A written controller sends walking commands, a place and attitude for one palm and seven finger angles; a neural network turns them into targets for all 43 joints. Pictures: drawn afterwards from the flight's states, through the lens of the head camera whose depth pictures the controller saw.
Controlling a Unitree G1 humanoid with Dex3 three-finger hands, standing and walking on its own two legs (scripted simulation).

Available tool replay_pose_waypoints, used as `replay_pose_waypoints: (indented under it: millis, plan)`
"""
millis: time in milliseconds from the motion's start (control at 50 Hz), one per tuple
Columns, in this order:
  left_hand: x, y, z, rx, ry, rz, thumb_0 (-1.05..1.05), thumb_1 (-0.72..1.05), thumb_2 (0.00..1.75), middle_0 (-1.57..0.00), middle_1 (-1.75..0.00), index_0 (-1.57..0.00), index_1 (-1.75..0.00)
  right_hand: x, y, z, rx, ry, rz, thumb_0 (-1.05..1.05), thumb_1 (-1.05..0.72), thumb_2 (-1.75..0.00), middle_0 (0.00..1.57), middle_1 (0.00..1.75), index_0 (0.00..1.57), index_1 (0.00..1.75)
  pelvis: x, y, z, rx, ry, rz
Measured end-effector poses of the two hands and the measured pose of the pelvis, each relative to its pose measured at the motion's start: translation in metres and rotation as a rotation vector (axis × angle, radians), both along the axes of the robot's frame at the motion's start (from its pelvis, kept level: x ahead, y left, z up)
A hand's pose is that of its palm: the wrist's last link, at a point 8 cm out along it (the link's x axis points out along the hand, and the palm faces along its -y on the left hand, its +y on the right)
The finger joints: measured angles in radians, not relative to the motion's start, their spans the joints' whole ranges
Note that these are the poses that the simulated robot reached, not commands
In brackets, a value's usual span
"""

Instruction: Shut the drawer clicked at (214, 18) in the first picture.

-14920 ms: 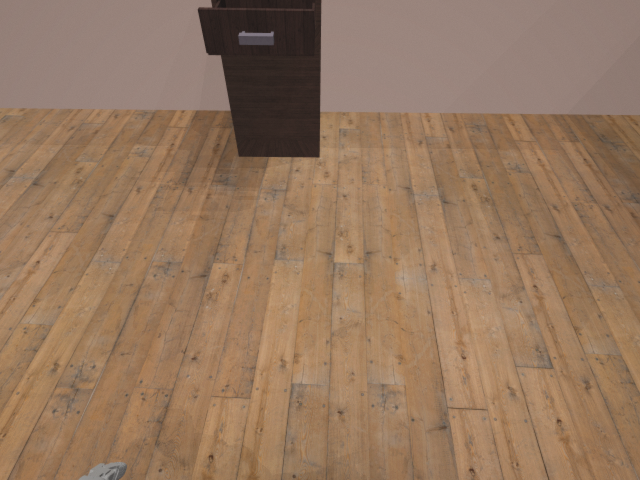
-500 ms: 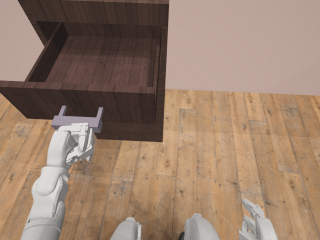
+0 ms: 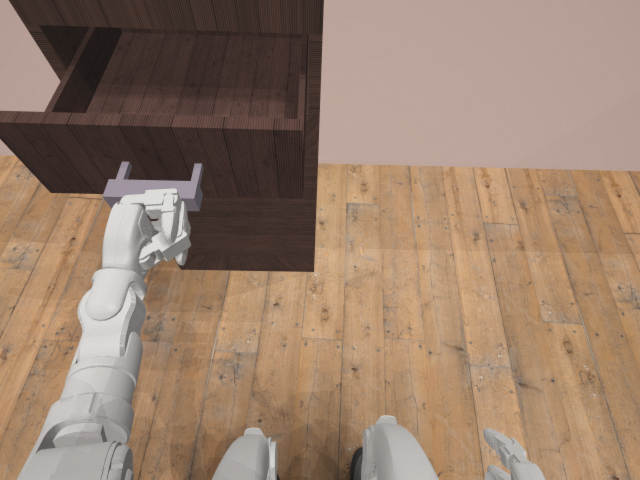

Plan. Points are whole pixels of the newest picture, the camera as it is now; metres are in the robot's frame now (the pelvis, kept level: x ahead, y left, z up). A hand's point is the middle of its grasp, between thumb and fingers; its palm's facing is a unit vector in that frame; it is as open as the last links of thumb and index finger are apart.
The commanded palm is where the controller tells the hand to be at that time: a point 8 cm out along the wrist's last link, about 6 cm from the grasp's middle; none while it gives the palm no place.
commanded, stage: push the drawer shut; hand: left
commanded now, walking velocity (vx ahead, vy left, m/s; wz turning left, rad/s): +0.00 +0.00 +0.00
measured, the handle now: (158, 182) +0.48 +0.22 +0.04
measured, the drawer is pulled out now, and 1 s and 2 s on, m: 0.19 0.07 0.00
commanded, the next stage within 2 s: pull the fist back off the drawer in 2.00 s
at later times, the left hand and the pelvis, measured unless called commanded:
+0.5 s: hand (193, 193) +0.47 +0.17 +0.04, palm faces -0.03 -1.00 -0.05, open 2.9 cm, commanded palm +0.45 +0.22 +0.05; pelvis +0.00 +0.00 -0.01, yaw -1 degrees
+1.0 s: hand (197, 159) +0.52 +0.17 +0.04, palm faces -0.03 -1.00 -0.04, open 3.1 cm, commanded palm +0.51 +0.22 +0.05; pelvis +0.00 +0.00 -0.01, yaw -2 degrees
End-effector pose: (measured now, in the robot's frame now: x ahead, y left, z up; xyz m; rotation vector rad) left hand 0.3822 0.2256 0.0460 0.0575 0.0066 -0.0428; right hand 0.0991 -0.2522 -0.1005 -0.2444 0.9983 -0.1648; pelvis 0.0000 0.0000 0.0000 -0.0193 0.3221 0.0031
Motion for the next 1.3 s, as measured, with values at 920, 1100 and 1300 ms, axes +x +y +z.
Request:
replay_pose_waypoints:
  millis: [920,1100,1300]
  plan:
    - [0.113,-0.001,0.001,-0.022,0.014,0.009,0.00,0.78,0.88,-1.40,-1.60,-1.40,-1.60,-0.089,-0.005,-0.012,-0.020,0.320,-0.124,0.00,-0.91,-0.90,0.20,0.30,0.20,0.30,0.003,0.004,-0.011,-0.016,0.104,-0.027]
    - [0.131,0.001,0.001,-0.023,0.016,0.010,0.00,0.76,0.87,-1.40,-1.60,-1.40,-1.60,-0.102,-0.002,-0.011,-0.033,0.358,-0.138,0.00,-0.91,-0.90,0.20,0.30,0.20,0.30,0.001,0.006,-0.014,-0.026,0.123,-0.026]
    - [0.159,0.002,0.001,-0.024,0.020,0.011,0.00,0.74,0.87,-1.40,-1.60,-1.40,-1.60,-0.117,0.001,-0.012,-0.053,0.408,-0.148,0.00,-0.91,-0.90,0.20,0.30,0.20,0.30,-0.002,0.010,-0.022,-0.040,0.163,-0.022]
